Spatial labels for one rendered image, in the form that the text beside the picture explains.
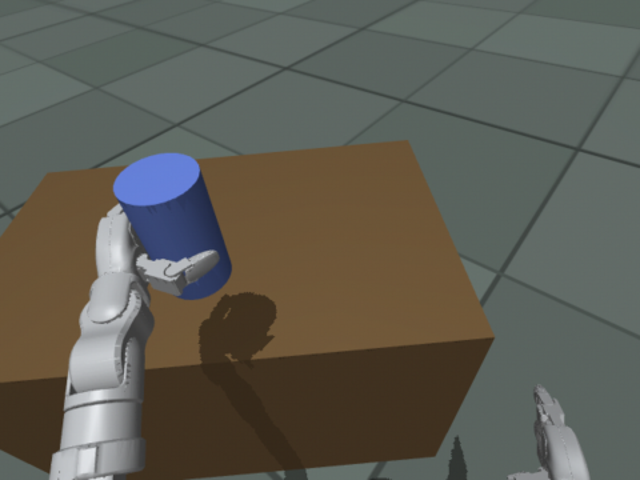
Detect can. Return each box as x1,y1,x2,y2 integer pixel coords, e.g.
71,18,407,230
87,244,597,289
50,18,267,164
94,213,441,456
113,153,232,300

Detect left robot arm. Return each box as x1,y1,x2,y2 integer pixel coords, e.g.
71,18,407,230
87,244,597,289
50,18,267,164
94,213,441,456
49,272,155,480

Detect left robot hand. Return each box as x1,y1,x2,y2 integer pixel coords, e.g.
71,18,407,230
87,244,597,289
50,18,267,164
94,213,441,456
95,203,220,296

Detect right robot hand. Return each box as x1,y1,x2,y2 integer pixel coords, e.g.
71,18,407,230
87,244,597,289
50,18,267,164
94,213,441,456
507,385,590,480

